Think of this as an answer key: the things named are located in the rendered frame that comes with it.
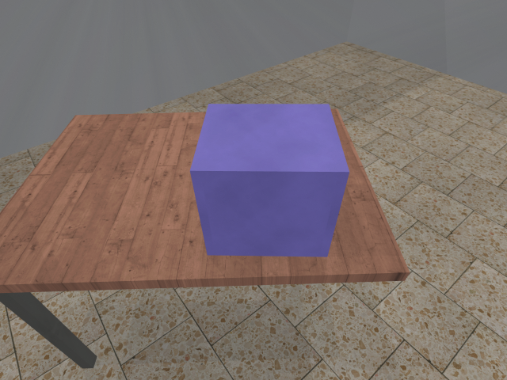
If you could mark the table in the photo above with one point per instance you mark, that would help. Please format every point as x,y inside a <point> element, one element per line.
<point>111,206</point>

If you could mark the carton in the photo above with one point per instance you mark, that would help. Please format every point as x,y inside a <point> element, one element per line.
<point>269,179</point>

